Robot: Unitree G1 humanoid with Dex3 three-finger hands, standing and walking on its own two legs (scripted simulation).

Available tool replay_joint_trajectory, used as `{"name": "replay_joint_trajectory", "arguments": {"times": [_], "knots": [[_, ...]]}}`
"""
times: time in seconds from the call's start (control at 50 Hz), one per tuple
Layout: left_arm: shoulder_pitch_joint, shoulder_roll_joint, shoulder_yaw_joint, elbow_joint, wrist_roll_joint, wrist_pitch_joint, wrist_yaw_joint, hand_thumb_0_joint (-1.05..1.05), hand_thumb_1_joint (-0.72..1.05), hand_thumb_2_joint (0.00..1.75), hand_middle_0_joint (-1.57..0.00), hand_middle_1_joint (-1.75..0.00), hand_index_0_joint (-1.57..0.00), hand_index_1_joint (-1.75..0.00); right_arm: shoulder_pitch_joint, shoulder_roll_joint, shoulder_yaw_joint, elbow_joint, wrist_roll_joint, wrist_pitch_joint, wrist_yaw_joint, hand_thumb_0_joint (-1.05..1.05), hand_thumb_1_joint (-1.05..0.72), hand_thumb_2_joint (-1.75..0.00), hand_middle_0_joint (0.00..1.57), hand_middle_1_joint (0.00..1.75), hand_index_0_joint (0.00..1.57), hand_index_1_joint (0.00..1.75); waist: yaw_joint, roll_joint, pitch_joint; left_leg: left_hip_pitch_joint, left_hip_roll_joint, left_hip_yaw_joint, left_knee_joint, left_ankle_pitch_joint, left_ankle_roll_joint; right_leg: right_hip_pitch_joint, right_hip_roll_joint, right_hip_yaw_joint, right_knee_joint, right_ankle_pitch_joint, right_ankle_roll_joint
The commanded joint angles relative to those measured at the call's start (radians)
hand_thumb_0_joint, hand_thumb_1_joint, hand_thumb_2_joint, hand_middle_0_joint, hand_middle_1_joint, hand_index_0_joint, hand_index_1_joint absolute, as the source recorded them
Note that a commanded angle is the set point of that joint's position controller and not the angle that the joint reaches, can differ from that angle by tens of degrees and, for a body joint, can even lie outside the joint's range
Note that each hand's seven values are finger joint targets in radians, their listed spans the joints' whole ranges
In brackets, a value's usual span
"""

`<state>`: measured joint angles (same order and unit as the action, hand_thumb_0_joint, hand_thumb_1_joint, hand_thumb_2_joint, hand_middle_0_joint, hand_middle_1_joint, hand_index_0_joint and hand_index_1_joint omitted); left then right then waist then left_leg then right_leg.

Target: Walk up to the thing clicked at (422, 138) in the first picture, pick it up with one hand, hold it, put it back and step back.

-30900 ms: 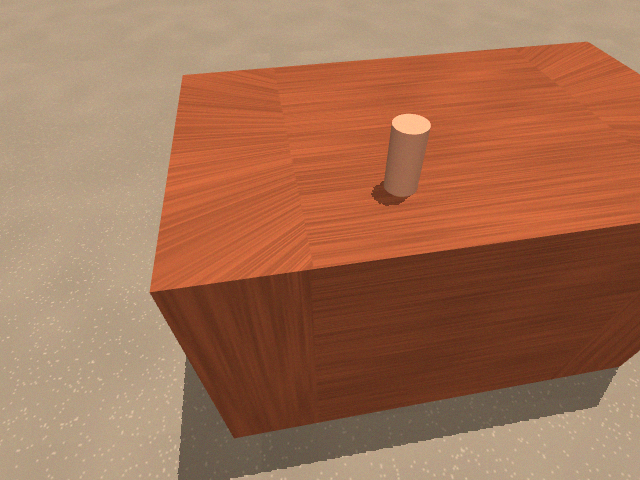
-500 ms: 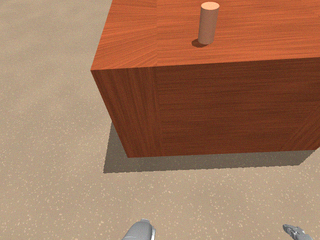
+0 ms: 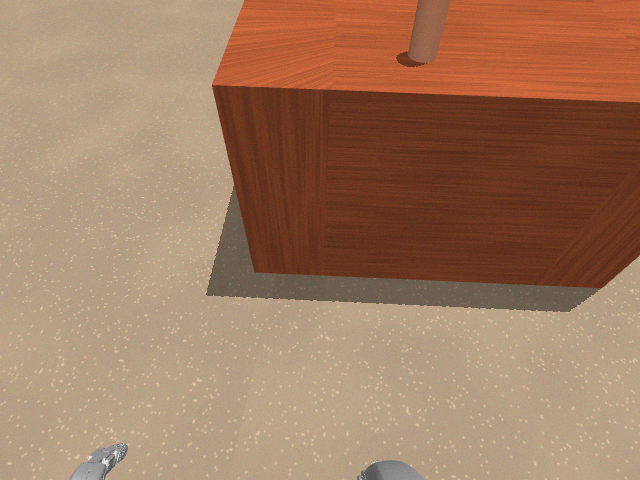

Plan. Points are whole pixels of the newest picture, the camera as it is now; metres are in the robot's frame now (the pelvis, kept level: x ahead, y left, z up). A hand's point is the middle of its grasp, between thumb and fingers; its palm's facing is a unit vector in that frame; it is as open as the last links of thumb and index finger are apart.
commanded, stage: step back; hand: right
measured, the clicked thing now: (428, 25) +1.01 -0.21 +0.06
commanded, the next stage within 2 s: stand in 1.34 s
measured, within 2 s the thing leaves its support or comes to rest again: neither
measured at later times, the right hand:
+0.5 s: hand out of the picture -0.07 -0.27 -0.17, palm faces -0.11 +0.93 -0.34, open 7.4 cm
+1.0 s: hand out of the picture -0.01 -0.26 -0.15, palm faces -0.07 +0.93 -0.36, open 7.4 cm
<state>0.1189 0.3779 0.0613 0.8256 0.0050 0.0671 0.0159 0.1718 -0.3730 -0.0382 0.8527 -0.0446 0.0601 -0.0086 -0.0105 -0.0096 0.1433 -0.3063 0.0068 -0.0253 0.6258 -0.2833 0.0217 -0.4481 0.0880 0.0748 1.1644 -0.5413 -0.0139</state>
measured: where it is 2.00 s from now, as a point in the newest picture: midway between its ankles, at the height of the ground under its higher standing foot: outside the picture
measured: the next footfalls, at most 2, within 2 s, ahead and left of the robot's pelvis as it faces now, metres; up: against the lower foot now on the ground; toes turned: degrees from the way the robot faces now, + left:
right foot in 0.14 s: -0.06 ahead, -0.11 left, +0.00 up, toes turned +1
left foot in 0.50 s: -0.12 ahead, +0.15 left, +0.00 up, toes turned +1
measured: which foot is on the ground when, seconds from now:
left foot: down 0.00-0.16, up 0.18-0.48, down 0.50-0.78, up 0.80-1.00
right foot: up 0.00-0.12, down 0.14-1.00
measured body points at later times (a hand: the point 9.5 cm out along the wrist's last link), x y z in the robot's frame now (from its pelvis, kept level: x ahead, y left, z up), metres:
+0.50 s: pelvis -0.14 +0.00 -0.01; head -0.11 -0.03 +0.44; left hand -0.09 +0.34 -0.10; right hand -0.06 -0.32 -0.15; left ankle -0.16 +0.14 -0.73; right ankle -0.10 -0.13 -0.73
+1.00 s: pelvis -0.11 +0.00 +0.00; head -0.09 -0.01 +0.45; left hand -0.07 +0.31 -0.11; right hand -0.01 -0.31 -0.13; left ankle -0.10 +0.14 -0.71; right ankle -0.10 -0.11 -0.73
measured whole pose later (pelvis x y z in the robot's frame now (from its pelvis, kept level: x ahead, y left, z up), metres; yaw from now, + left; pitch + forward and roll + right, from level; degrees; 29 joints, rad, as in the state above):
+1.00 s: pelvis -0.11 +0.00 +0.00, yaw +1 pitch -2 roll +0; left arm 0.23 0.34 0.04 0.97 0.03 -0.05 -0.01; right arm 0.17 -0.40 -0.05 0.97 -0.03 0.02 0.00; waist 0.03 0.04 0.09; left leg -0.35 0.03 -0.03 0.78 -0.46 0.01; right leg -0.25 0.00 -0.02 0.60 -0.31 -0.02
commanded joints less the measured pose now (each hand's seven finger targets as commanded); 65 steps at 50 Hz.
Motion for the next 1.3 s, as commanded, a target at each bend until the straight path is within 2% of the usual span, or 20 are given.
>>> {"name": "replay_joint_trajectory", "arguments": {"times": [0.0, 0.1, 0.12, 0.14, 0.16, 0.18, 0.26, 0.38, 0.46, 0.5, 0.52, 0.54, 0.6, 0.72, 0.8, 1.0, 1.04, 1.1, 1.18, 1.28], "knots": [[0.050, 0.169, 0.047, -0.048, 0.001, -0.043, 0.021, 0.00, 0.90, 0.90, -0.20, -0.30, -0.20, -0.30, -0.075, -0.223, -0.066, -0.103, 0.003, -0.017, -0.009, 0.00, -0.90, -0.90, 0.20, 0.30, 0.20, 0.30, 0.026, 0.206, -0.112, 0.093, 0.207, -0.172, -0.164, 0.451, 0.207, 0.028, -0.038, -0.019, -0.183, 0.004, 0.030], [0.154, 0.173, 0.047, 0.025, 0.016, -0.092, 0.039, 0.00, 0.90, 0.90, -0.20, -0.30, -0.20, -0.30, -0.064, -0.242, -0.068, -0.081, 0.022, 0.018, 0.009, 0.00, -0.90, -0.90, 0.20, 0.30, 0.20, 0.30, 0.027, 0.180, -0.265, 0.195, 0.149, -0.112, 0.046, 0.364, 0.125, 0.267, -0.068, -0.112, -0.872, 0.370, 0.033], [0.160, 0.237, 0.060, 0.040, 0.032, -0.098, 0.041, 0.00, 0.90, 0.90, -0.20, -0.30, -0.20, -0.30, -0.059, -0.207, -0.058, -0.087, 0.024, 0.015, 0.010, 0.00, -0.90, -0.90, 0.20, 0.30, 0.20, 0.30, 0.032, 0.063, -0.251, -0.001, 0.094, -0.109, 0.113, 0.165, 0.082, 0.379, -0.135, 0.047, -0.807, 0.402, 0.008], [0.165, 0.330, 0.088, 0.029, 0.041, -0.100, 0.038, 0.00, 0.90, 0.90, -0.20, -0.30, -0.20, -0.30, -0.057, -0.151, -0.039, -0.106, 0.026, 0.012, 0.010, 0.00, -0.90, -0.90, 0.20, 0.30, 0.20, 0.30, 0.042, -0.193, -0.213, -0.285, -0.062, -0.087, 0.235, -0.206, 0.012, 0.430, -0.335, 0.361, -0.808, 0.414, -0.062], [0.102, 0.407, 0.104, -0.006, 0.043, -0.094, 0.040, 0.00, 0.90, 0.90, -0.20, -0.30, -0.20, -0.30, -0.116, -0.194, -0.058, -0.130, 0.012, 0.022, -0.004, 0.00, -0.90, -0.90, 0.20, 0.30, 0.20, 0.30, 0.088, -0.182, -0.162, -0.233, -0.052, -0.180, 0.461, -0.327, -0.027, 0.157, -0.547, 0.505, -0.846, 0.397, -0.265], [0.031, 0.398, 0.106, -0.024, 0.030, -0.101, 0.048, 0.00, 0.90, 0.90, -0.20, -0.30, -0.20, -0.30, -0.118, -0.234, -0.086, -0.119, 0.024, 0.030, -0.007, 0.00, -0.90, -0.90, 0.20, 0.30, 0.20, 0.30, 0.062, -0.172, -0.096, -0.175, -0.008, -0.251, 0.596, -0.302, -0.026, -0.007, -0.579, 0.547, -0.885, 0.340, -0.298], [-0.009, 0.250, 0.073, -0.008, 0.031, -0.102, 0.042, 0.00, 0.90, 0.90, -0.20, -0.30, -0.20, -0.30, -0.017, -0.201, -0.065, -0.042, 0.030, 0.010, 0.004, 0.00, -0.90, -0.90, 0.20, 0.30, 0.20, 0.30, -0.006, -0.066, -0.133, -0.202, -0.106, -0.170, 0.602, -0.144, -0.045, 0.198, -0.291, 0.074, -0.694, 0.581, -0.141], [0.121, 0.287, 0.094, 0.016, 0.049, -0.103, 0.019, 0.00, 0.90, 0.90, -0.20, -0.30, -0.20, -0.30, -0.092, -0.208, -0.065, -0.049, 0.007, -0.026, 0.012, 0.00, -0.90, -0.90, 0.20, 0.30, 0.20, 0.30, 0.107, -0.210, -0.114, -0.237, -0.008, -0.083, 0.198, -0.254, -0.057, 0.360, -0.348, 0.209, -0.793, -0.045, -0.175], [0.040, 0.301, 0.077, 0.006, 0.042, -0.087, 0.001, 0.00, 0.90, 0.90, -0.20, -0.30, -0.20, -0.30, 0.068, -0.207, -0.083, 0.048, 0.010, -0.051, 0.029, 0.00, -0.90, -0.90, 0.20, 0.30, 0.20, 0.30, 0.019, -0.189, -0.119, 0.177, -0.031, 0.053, -0.179, -0.111, -0.003, 0.077, -0.299, 0.084, -0.735, -0.087, -0.116], [0.080, 0.175, 0.037, -0.006, 0.034, -0.079, -0.001, 0.00, 0.90, 0.90, -0.20, -0.30, -0.20, -0.30, 0.154, -0.261, -0.107, 0.088, -0.012, -0.063, 0.016, 0.00, -0.90, -0.90, 0.20, 0.30, 0.20, 0.30, -0.018, 0.157, -0.157, 0.364, 0.105, -0.244, -0.299, -0.263, 0.046, -0.163, -0.169, -0.057, -0.366, -0.077, -0.043], [0.021, 0.163, 0.030, -0.012, 0.017, -0.080, 0.002, 0.00, 0.90, 0.90, -0.20, -0.30, -0.20, -0.30, 0.109, -0.340, -0.106, 0.052, -0.018, -0.068, 0.012, 0.00, -0.90, -0.90, 0.20, 0.30, 0.20, 0.30, -0.037, 0.268, -0.093, 0.198, 0.311, -0.586, -0.441, -0.616, 0.145, -0.267, -0.078, -0.119, -0.251, -0.056, 0.004], [-0.057, 0.262, 0.060, -0.001, 0.033, -0.085, 0.003, 0.00, 0.90, 0.90, -0.20, -0.30, -0.20, -0.30, 0.059, -0.369, -0.109, 0.043, -0.003, -0.069, 0.017, 0.00, -0.90, -0.90, 0.20, 0.30, 0.20, 0.30, -0.056, 0.188, 0.000, -0.033, 0.371, -0.645, -0.488, -0.721, 0.232, -0.144, -0.130, -0.001, -0.186, -0.052, 0.001], [0.065, 0.216, 0.047, 0.051, 0.011, -0.101, -0.022, 0.00, 0.90, 0.90, -0.20, -0.30, -0.20, -0.30, -0.089, -0.239, -0.065, 0.011, -0.004, -0.086, 0.011, 0.00, -0.90, -0.90, 0.20, 0.30, 0.20, 0.30, 0.040, 0.154, -0.001, -0.012, 0.201, -0.270, -0.359, -0.322, 0.141, -0.009, -0.135, -0.043, -0.320, 0.102, -0.004], [0.156, 0.193, 0.052, 0.110, 0.023, -0.118, -0.016, 0.00, 0.90, 0.90, -0.20, -0.30, -0.20, -0.30, -0.059, -0.220, -0.063, 0.018, 0.008, -0.066, 0.017, 0.00, -0.90, -0.90, 0.20, 0.30, 0.20, 0.30, 0.061, 0.174, -0.083, -0.087, 0.135, -0.125, -0.159, -0.222, 0.082, 0.330, -0.067, -0.113, -0.705, 0.235, -0.007], [0.112, 0.350, 0.088, 0.083, 0.036, -0.139, -0.001, 0.00, 0.90, 0.90, -0.20, -0.30, -0.20, -0.30, 0.007, -0.209, -0.064, 0.032, 0.009, -0.064, -0.004, 0.00, -0.90, -0.90, 0.20, 0.30, 0.20, 0.30, 0.057, -0.086, -0.057, -0.187, 0.010, -0.071, 0.316, -0.325, -0.020, 0.214, -0.484, 0.536, -0.904, -0.026, -0.235], [0.007, 0.236, 0.034, 0.057, 0.004, -0.127, 0.006, 0.00, 0.90, 0.90, -0.20, -0.30, -0.20, -0.30, 0.045, -0.152, -0.053, 0.091, 0.017, -0.080, 0.000, 0.00, -0.90, -0.90, 0.20, 0.30, 0.20, 0.30, -0.012, -0.131, -0.176, 0.115, 0.013, 0.050, -0.140, 0.072, -0.019, 0.199, -0.272, 0.054, -0.626, 0.731, -0.100], [0.032, 0.179, 0.010, 0.049, -0.003, -0.118, 0.006, 0.00, 0.90, 0.90, -0.20, -0.30, -0.20, -0.30, 0.034, -0.205, -0.068, 0.098, 0.013, -0.085, -0.010, 0.00, -0.90, -0.90, 0.20, 0.30, 0.20, 0.30, 0.004, -0.001, -0.217, 0.212, 0.125, -0.110, -0.177, 0.330, 0.035, 0.126, -0.198, 0.016, -0.525, 0.628, -0.029], [0.079, 0.190, 0.012, 0.106, -0.004, -0.094, 0.011, 0.00, 0.90, 0.90, -0.20, -0.30, -0.20, -0.30, -0.136, -0.262, -0.065, 0.070, 0.018, -0.079, -0.001, 0.00, -0.90, -0.90, 0.20, 0.30, 0.20, 0.30, 0.058, 0.125, -0.172, -0.009, 0.280, -0.227, -0.238, 0.142, 0.155, 0.258, -0.106, -0.063, -0.518, 0.157, -0.004], [0.064, 0.217, 0.018, 0.130, -0.002, -0.114, 0.006, 0.00, 0.90, 0.90, -0.20, -0.30, -0.20, -0.30, -0.125, -0.195, -0.036, 0.094, 0.025, -0.082, -0.003, 0.00, -0.90, -0.90, 0.20, 0.30, 0.20, 0.30, 0.044, 0.091, -0.215, 0.059, 0.139, -0.063, -0.140, 0.290, 0.038, 0.301, -0.171, 0.031, -0.634, 0.529, -0.027], [0.008, 0.205, 0.006, 0.148, -0.003, -0.109, 0.008, 0.00, 0.90, 0.90, -0.20, -0.30, -0.20, -0.30, -0.153, -0.194, -0.034, 0.129, 0.031, -0.079, 0.001, 0.00, -0.90, -0.90, 0.20, 0.30, 0.20, 0.30, 0.036, 0.077, -0.214, 0.130, 0.154, -0.057, -0.175, 0.347, 0.040, 0.278, -0.175, 0.024, -0.664, 0.565, -0.018]]}}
